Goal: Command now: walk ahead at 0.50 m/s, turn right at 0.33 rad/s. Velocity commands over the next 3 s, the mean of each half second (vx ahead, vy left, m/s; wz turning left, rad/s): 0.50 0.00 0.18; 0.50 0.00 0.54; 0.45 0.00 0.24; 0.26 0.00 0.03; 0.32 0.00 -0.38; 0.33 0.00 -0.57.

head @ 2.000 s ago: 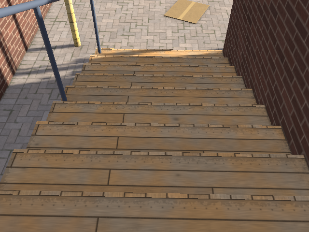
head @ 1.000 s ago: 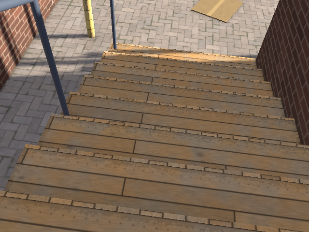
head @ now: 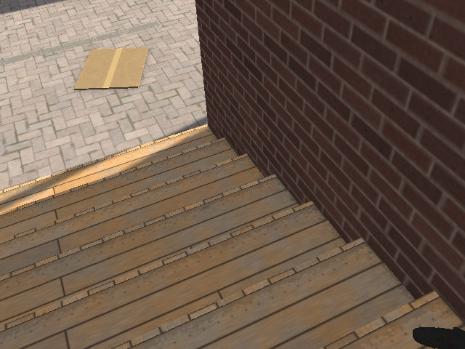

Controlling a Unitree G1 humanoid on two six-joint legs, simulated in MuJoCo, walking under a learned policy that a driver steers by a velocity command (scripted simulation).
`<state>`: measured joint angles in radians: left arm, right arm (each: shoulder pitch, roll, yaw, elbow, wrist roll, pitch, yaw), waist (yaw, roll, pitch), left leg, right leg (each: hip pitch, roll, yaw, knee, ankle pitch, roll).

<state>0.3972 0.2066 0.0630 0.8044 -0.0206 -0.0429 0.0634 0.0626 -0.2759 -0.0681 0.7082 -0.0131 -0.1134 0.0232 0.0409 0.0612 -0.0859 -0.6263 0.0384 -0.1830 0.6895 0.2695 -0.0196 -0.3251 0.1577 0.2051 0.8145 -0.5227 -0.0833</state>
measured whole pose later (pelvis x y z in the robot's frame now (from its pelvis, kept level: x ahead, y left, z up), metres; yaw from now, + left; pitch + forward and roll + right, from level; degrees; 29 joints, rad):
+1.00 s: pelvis +0.48 +0.24 -0.19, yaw +28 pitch +3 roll -4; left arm 0.45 0.26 0.08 0.89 -0.02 -0.07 0.02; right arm 0.11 -0.28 -0.08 0.63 0.03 0.00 0.06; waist 0.10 0.05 -0.02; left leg -0.55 0.04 -0.07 0.55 0.34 0.09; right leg -0.18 -0.12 -0.14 0.93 -0.77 0.13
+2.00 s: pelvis +0.84 +0.49 -0.37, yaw +34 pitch +2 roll -1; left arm 0.37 0.24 0.06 0.90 -0.01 -0.01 0.02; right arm 0.18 -0.21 -0.05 0.79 0.01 -0.01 -0.03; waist 0.07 0.02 -0.06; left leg -0.51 0.05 -0.05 0.70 -0.18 -0.03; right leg -0.25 0.07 0.02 0.43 -0.22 -0.07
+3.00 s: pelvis +1.18 +0.69 -0.54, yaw +2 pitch +3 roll -1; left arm 0.31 0.23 0.05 0.75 -0.01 0.01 0.03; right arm 0.19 -0.25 -0.05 0.61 -0.01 -0.06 -0.03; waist 0.03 0.05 -0.08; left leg -0.64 0.04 -0.10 1.05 -0.14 -0.07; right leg -0.34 0.17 0.20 0.69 -0.38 -0.08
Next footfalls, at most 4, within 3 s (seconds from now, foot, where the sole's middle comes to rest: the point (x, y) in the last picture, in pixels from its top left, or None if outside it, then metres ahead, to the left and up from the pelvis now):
0.14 left None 0.20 0.19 -0.88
0.56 right None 0.44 0.01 -0.88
1.02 left None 0.56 0.40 -1.01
1.56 right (155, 298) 0.93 0.44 -1.15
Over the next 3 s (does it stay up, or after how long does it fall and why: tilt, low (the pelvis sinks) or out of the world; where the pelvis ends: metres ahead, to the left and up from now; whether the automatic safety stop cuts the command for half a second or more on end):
stays up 1.18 0.69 -0.54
